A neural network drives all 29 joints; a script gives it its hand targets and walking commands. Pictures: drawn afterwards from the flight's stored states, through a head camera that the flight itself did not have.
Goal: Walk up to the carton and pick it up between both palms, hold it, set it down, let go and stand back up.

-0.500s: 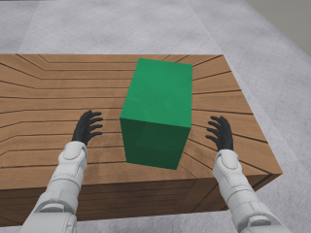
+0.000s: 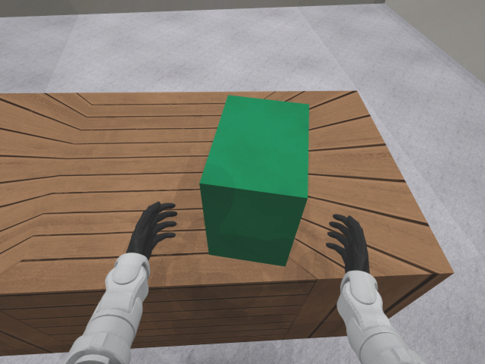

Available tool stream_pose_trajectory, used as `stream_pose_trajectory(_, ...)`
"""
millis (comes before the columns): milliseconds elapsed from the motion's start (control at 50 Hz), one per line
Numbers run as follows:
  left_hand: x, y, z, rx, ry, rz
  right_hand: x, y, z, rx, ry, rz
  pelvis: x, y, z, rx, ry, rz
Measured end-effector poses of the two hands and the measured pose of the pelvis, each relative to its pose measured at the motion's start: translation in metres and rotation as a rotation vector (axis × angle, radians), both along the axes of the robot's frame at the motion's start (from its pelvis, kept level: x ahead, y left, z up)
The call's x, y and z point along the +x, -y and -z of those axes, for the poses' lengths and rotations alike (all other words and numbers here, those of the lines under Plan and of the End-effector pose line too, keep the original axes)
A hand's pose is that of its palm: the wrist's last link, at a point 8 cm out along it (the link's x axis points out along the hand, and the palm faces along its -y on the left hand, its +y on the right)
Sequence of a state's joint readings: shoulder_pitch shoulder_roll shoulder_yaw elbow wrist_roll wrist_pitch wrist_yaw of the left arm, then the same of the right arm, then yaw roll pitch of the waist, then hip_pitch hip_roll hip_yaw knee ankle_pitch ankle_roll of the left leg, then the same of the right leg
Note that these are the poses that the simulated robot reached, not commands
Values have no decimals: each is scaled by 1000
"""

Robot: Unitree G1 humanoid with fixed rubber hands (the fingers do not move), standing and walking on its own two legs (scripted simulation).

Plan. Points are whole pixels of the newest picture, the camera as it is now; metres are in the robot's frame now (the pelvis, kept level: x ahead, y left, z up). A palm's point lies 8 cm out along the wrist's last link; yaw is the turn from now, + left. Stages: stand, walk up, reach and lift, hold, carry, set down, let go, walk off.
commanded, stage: set down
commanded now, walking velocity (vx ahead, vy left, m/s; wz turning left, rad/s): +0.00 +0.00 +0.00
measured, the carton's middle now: (257, 182) +0.52 -0.03 -0.04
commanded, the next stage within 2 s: let go in 1.96 s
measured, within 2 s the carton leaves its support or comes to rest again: neither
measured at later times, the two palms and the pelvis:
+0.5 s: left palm (128, 292) +0.28 +0.21 -0.03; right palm (362, 290) +0.26 -0.18 -0.02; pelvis +0.02 -0.01 +0.00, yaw +1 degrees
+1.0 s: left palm (122, 323) +0.23 +0.21 -0.05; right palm (379, 316) +0.22 -0.20 -0.04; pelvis +0.03 -0.01 +0.01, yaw +0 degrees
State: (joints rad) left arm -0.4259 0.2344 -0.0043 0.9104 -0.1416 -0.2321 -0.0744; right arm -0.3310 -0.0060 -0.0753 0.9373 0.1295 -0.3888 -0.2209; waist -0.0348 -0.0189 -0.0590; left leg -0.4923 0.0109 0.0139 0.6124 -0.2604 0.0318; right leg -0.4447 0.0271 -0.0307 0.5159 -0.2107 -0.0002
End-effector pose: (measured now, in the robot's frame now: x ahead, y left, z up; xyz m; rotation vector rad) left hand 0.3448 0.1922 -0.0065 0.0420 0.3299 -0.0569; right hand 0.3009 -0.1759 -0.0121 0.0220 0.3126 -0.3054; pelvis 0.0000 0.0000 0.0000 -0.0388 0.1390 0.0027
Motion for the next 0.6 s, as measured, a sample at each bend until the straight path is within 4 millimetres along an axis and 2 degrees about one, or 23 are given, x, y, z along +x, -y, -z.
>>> stream_pose_trajectory(100, -18, -4, 12, 2, -9, -20, -15, -4, 10, 13, -2, -6, 4, 0, -1, -1, 11, -5)
stream_pose_trajectory(220, -38, -10, 22, -5, -16, -31, -24, -4, 13, 6, 9, -9, 9, 2, -1, -4, 23, -6)
stream_pose_trajectory(380, -53, -15, 19, 12, 12, -19, -32, 3, 9, -15, 21, -16, 16, 4, -3, -4, 74, -7)
stream_pose_trajectory(600, -81, -15, 31, 0, -33, -19, -54, 6, 15, -2, -10, -5, 22, 7, -6, 0, 120, -5)
